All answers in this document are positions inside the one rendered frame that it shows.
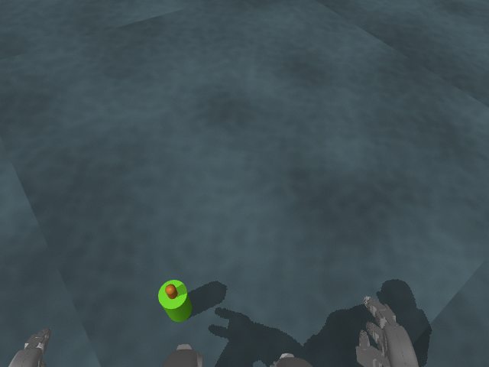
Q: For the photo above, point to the bottle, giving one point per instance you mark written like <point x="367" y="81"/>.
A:
<point x="175" y="300"/>

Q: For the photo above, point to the right robot hand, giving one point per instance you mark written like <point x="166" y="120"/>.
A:
<point x="395" y="347"/>

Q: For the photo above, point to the left robot hand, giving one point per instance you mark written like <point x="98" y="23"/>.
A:
<point x="33" y="352"/>

